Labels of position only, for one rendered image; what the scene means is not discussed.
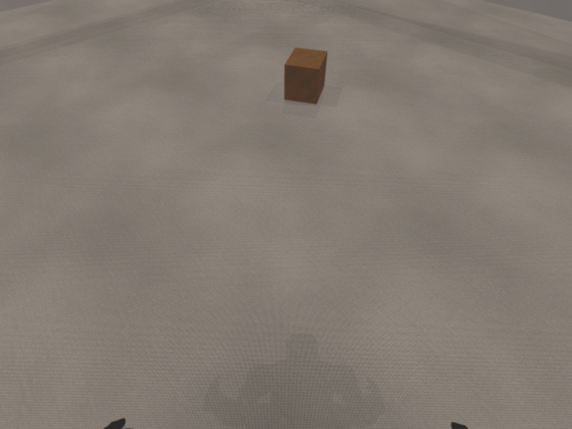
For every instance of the carton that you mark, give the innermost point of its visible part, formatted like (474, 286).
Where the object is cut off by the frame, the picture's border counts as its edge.
(304, 75)

